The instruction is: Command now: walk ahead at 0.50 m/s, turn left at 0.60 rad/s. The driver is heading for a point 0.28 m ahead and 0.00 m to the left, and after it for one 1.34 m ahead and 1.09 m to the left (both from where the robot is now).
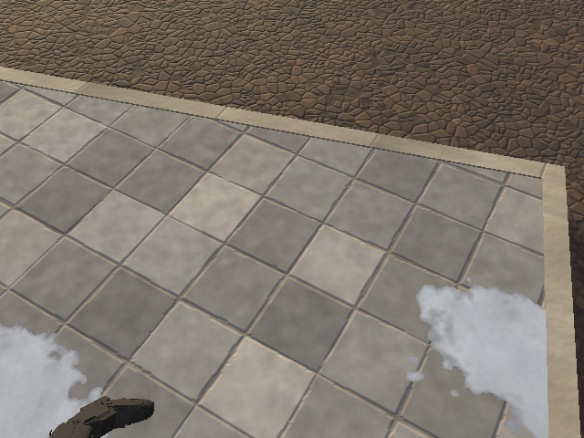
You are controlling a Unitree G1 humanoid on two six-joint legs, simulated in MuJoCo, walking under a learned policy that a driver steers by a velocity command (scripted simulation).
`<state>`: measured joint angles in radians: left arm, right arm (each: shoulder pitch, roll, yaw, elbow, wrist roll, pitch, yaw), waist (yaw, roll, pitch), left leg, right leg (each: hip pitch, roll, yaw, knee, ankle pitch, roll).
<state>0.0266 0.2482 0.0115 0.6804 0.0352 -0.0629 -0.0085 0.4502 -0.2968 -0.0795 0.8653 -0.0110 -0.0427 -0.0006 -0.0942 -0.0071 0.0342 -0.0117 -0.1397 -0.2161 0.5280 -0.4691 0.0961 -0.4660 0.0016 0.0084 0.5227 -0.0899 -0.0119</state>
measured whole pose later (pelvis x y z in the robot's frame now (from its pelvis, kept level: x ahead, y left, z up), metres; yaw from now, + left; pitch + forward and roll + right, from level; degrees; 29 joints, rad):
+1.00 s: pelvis +0.51 +0.14 +0.01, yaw +35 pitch +2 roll +1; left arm 0.03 0.26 0.02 0.66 0.03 -0.02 -0.03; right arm 0.48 -0.28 -0.07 0.83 -0.01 -0.04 -0.01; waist -0.11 -0.03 0.03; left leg 0.03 -0.15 -0.21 0.31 -0.35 0.12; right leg -0.60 -0.03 0.03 0.62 -0.07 0.03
